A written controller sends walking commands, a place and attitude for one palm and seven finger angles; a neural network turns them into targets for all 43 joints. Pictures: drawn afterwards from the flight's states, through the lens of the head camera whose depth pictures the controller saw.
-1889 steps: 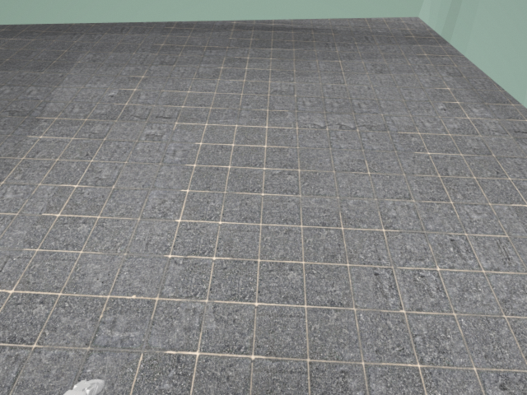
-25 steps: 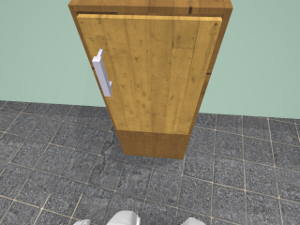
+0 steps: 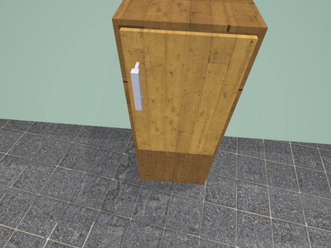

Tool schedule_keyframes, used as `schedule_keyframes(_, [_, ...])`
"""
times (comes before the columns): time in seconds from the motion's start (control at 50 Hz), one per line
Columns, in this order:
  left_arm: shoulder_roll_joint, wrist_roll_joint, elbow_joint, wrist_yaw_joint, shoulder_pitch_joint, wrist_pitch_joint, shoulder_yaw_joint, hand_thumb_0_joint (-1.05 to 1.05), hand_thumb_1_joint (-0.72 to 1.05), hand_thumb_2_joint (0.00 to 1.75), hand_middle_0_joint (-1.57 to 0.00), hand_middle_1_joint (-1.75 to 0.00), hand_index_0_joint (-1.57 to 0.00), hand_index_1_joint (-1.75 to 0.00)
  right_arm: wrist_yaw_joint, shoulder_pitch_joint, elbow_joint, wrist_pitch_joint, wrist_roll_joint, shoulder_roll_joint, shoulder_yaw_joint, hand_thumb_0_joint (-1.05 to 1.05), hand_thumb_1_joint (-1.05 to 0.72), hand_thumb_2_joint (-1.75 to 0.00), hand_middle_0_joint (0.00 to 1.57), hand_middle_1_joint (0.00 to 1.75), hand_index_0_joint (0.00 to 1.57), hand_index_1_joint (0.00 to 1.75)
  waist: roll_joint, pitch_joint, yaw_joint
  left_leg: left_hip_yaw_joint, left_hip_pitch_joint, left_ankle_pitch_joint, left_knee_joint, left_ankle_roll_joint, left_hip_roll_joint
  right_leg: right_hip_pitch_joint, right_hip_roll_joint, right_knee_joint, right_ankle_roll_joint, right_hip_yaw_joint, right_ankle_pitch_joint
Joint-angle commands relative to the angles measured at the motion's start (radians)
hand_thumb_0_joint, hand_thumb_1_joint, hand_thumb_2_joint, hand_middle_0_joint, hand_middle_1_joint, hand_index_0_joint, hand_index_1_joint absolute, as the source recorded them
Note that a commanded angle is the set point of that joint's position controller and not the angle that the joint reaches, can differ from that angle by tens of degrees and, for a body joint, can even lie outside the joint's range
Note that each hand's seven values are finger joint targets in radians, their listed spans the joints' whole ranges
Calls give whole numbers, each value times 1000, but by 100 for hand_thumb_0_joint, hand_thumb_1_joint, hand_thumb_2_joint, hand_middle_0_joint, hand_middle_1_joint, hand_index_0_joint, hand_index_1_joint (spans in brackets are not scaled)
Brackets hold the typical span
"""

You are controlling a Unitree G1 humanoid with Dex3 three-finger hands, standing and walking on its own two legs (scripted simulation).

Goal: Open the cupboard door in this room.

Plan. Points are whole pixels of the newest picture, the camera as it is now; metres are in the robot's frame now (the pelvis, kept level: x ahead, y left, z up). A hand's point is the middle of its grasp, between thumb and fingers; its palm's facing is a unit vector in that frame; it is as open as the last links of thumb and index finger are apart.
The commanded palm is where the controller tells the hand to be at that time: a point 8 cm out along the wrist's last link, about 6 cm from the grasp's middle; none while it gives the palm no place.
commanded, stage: come to a stop and stand still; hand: left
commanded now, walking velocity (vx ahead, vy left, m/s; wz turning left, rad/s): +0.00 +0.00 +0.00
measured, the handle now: (138, 86) +0.57 +0.14 +0.05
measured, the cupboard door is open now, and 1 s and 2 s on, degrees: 0 0 0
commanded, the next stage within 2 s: look again from close up in 0.26 s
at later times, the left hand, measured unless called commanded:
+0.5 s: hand out of the picture -0.03 +0.17 -0.18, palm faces +0.00 -0.98 -0.18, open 7.4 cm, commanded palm none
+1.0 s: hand out of the picture +0.04 +0.18 -0.17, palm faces +0.07 -0.98 -0.20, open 7.4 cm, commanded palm +0.10 +0.23 -0.07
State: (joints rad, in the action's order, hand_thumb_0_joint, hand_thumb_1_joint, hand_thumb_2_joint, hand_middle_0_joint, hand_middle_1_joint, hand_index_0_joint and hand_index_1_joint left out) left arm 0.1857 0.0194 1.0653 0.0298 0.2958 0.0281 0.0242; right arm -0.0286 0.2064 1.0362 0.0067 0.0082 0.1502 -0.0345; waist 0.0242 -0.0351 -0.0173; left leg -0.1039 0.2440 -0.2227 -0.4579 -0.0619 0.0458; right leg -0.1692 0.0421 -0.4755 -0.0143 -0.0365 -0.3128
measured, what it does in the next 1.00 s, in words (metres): stands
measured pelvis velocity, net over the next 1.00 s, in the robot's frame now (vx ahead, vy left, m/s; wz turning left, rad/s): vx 0.01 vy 0.00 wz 0.00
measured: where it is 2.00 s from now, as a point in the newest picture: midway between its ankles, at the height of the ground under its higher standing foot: outside the picture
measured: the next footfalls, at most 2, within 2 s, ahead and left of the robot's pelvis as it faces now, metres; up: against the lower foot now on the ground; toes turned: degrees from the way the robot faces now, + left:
none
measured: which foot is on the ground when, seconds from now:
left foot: down 0.00-1.00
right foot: down 0.00-1.00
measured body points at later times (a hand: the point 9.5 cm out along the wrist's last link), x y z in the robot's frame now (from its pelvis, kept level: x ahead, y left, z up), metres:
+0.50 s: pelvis -0.01 +0.01 +0.00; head +0.01 +0.00 +0.45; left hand -0.03 +0.22 -0.16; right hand -0.04 -0.20 -0.17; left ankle +0.01 +0.08 -0.74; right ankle -0.04 -0.12 -0.74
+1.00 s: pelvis +0.01 +0.00 +0.00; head +0.02 +0.00 +0.45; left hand +0.04 +0.23 -0.15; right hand +0.05 -0.24 -0.15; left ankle +0.02 +0.08 -0.74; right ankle -0.04 -0.12 -0.74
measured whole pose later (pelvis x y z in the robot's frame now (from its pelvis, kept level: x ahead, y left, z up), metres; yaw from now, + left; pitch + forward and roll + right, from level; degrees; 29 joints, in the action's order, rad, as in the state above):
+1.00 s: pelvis +0.01 +0.00 +0.00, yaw +0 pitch +0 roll +0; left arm 0.17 -0.02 0.91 0.04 0.32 0.04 0.01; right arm -0.02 0.24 1.03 -0.03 0.00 0.19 0.01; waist 0.01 -0.02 0.01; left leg -0.09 0.24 -0.25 -0.49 -0.06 0.02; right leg -0.15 0.02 -0.48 0.00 -0.05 -0.32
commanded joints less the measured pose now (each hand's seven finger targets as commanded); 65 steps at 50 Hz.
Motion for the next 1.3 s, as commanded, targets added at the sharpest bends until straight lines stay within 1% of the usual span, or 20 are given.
schedule_keyframes(0.0, [87, -3, -11, 12, 31, -44, -1, 0, 90, 90, -20, -30, -20, -30, 3, 66, 3, -17, -3, 86, -4, 0, -90, -90, 20, 30, 20, 30, 119, 49, 32, 128, -110, 170, 82, 45, -139, -29, 125, 129, 54, 129, 287])
schedule_keyframes(0.18, [39, -5, 29, 12, 59, -27, -10, 0, 90, 90, -20, -30, -20, -30, 0, 103, 88, -15, 1, 86, 10, 0, -90, -90, 20, 30, 20, 30, -37, -79, 18, 179, -28, -108, 227, 38, -161, -71, 68, 161, 27, 86, 19])
schedule_keyframes(0.32, [17, -5, 44, 13, 97, -32, -10, 0, 90, 90, -20, -30, -20, -30, -4, 145, 105, -22, 1, 63, 8, 0, -90, -90, 20, 30, 20, 30, -26, -46, 13, 180, -34, -74, 222, 33, -162, -42, 71, 153, 29, 74, 70])
schedule_keyframes(0.34, [45, 15, 50, 45, 114, -60, -33, 0, 90, 90, -20, -30, -20, -30, 10, 61, 22, -36, 0, 115, 23, 0, -90, -90, 20, 30, 20, 30, -56, -110, -5, 131, 42, 85, 18, 54, -154, -87, 83, 129, 46, 78, 150])
schedule_keyframes(0.38, [76, 1, -16, 30, 52, -62, -19, 0, 90, 90, -20, -30, -20, -30, 19, 161, 5, -21, 13, 87, 18, 0, -90, -90, 20, 30, 20, 30, -67, -31, 57, 155, 37, -150, 27, 38, -122, -144, 76, 107, 79, 98, -176])
schedule_keyframes(0.4, [70, 3, -24, 25, 64, -65, -15, 0, 90, 90, -20, -30, -20, -30, 22, 168, -3, -26, 18, 84, 18, 0, -90, -90, 20, 30, 20, 30, -162, 15, 44, 174, 43, -143, 49, 28, -129, -116, 59, 49, 80, 68, -113])
schedule_keyframes(0.42, [58, -1, -20, 22, 81, -67, -17, 0, 90, 90, -20, -30, -20, -30, 19, 154, -13, -30, 15, 80, 19, 0, -90, -90, 20, 30, 20, 30, -168, 24, 35, 198, 52, -131, 77, 15, -141, -93, 40, 23, 78, 54, -68])
schedule_keyframes(0.52, [27, -2, -9, 17, 82, -69, -26, 0, 90, 90, -20, -30, -20, -30, 11, 151, -23, -45, 6, 92, 22, 0, -90, -90, 20, 30, 20, 30, 10, -8, 22, 199, 52, -4, 89, -7, -150, -66, 41, 28, 65, 59, 45])
schedule_keyframes(0.92, [102, -2, -18, 12, 44, -59, -14, 0, 90, 90, -20, -30, -20, -30, 2, 54, 20, -52, 3, 144, 24, 0, -90, -90, 20, 30, 20, 30, -21, 6, 14, 139, -64, 196, 69, 4, -154, -33, 68, 75, 49, 85, 214])
schedule_keyframes(0.94, [78, 9, -4, 51, 95, -64, -22, 0, 90, 90, -20, -30, -20, -30, 7, 24, -46, -45, -5, 154, 26, 0, -90, -90, 20, 30, 20, 30, 44, -55, 4, 138, -9, 325, -91, 30, -178, -79, 92, 92, 30, 119, 383])
schedule_keyframes(0.96, [355, -179, -1548, 44, -629, -260, 181, 0, 88, 89, -20, -32, -20, -32, -21, 58, -389, -179, -53, 307, -26, 0, -90, -90, 20, 30, 20, 30, -145, 459, 114, 158, -316, 455, -2, 50, -70, -56, -10, -20, 52, -3, 438])
schedule_keyframes(0.98, [276, -111, -1334, 63, -153, -227, 137, 0, 85, 88, -20, -33, -20, -33, -53, -7, -346, -279, -39, 221, 19, 0, -90, -90, 20, 30, 20, 30, -321, 466, 4, 193, -466, 596, 25, 62, -144, -134, -33, -129, 56, -14, 202])
schedule_keyframes(1.0, [53, -155, -1187, 78, 124, -109, 13, 0, 83, 87, -21, -34, -21, -34, -40, -2, -333, -306, -48, 177, 6, 0, -90, -90, 20, 30, 20, 30, -334, 324, 35, 195, -333, 521, 70, 106, -121, -228, -41, -200, 41, -46, 13])
schedule_keyframes(1.02, [-38, -179, -1122, 61, 85, -100, -22, 0, 81, 86, -21, -36, -21, -36, -34, 23, -319, -310, -52, 167, 2, 0, -90, -90, 20, 30, 20, 30, -210, 144, 65, 192, -215, 415, 59, 94, -114, -277, -37, -181, 32, -44, -10])
schedule_keyframes(1.04, [24, -184, -1125, 43, 6, -146, 42, 0, 78, 85, -21, -37, -21, -37, -28, 0, -371, -313, -35, 206, -23, 0, -90, -90, 20, 30, 20, 30, -126, 38, 72, 195, -73, 223, -2, 81, -97, -320, -40, -123, 34, -58, -20])
schedule_keyframes(1.08, [47, -210, -916, -44, 169, -273, 140, 0, 74, 83, -21, -40, -21, -40, -22, -18, -414, -300, -15, 226, -42, 0, -90, -90, 20, 30, 20, 30, 123, 25, 45, 165, 136, 17, -136, 62, -65, -382, -55, -93, 35, -83, -1])
schedule_keyframes(1.14, [6, -259, -813, -260, 349, -502, 163, 0, 67, 80, -22, -45, -22, -45, 12, -75, -500, -288, -12, 226, -65, 0, -90, -90, 20, 30, 20, 30, 238, 164, -30, 120, 317, 94, -334, 68, -43, -452, -64, -310, 43, -69, 118])
schedule_keyframes(1.2, [156, -314, -832, -463, 265, -654, 282, 0, 60, 77, -22, -50, -22, -50, 33, -88, -576, -300, -30, 238, -78, 0, -90, -90, 20, 30, 20, 30, 30, 249, -41, 99, 440, 22, -474, 69, -27, -509, -38, -413, 55, 30, 75])
schedule_keyframes(1.24, [207, -375, -957, -511, 201, -623, 340, 0, 55, 75, -22, -53, -22, -53, 21, -108, -653, -296, -39, 240, -73, 0, -90, -90, 20, 30, 20, 30, -25, 359, -49, 82, 458, -18, -507, 54, -20, -476, -32, -402, 45, 80, 2])
schedule_keyframes(1.28, [233, -418, -1065, -502, 102, -584, 366, 0, 50, 73, -23, -55, -23, -55, -4, -99, -691, -285, -49, 230, -63, 0, -90, -90, 20, 30, 20, 30, -21, 354, -28, 84, 500, -93, -534, 44, -22, -482, -23, -346, 21, 145, -123])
